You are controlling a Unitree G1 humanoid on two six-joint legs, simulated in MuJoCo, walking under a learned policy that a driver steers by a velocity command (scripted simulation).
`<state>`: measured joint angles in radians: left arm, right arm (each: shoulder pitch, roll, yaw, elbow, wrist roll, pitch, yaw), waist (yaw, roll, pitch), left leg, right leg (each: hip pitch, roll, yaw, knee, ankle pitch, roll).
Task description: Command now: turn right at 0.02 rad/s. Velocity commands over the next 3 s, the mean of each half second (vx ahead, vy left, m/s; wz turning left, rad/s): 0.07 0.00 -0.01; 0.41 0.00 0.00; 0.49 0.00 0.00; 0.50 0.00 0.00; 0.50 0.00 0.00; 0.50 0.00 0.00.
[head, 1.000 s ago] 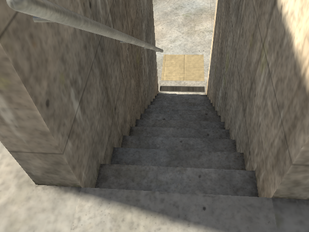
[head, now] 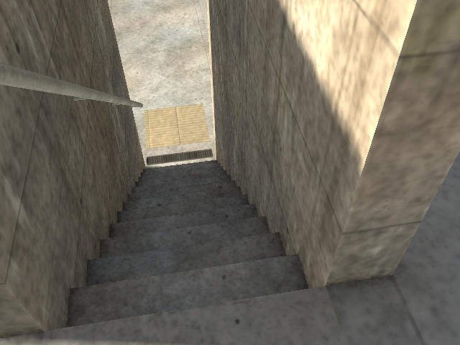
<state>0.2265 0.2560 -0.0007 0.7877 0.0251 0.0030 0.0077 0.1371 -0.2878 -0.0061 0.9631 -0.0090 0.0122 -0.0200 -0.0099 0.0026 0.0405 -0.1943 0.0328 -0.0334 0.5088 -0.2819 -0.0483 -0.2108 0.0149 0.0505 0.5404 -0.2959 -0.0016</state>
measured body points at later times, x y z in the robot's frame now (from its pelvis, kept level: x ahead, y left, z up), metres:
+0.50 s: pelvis +0.03 +0.01 -0.01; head +0.03 +0.02 +0.44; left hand +0.07 +0.28 -0.14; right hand +0.07 -0.26 -0.15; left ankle +0.00 +0.14 -0.73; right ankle +0.00 -0.12 -0.73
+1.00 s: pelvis +0.25 -0.03 -0.01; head +0.27 -0.05 +0.44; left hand +0.38 +0.23 -0.11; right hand +0.26 -0.31 -0.15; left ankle +0.11 +0.12 -0.64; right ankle +0.30 -0.13 -0.73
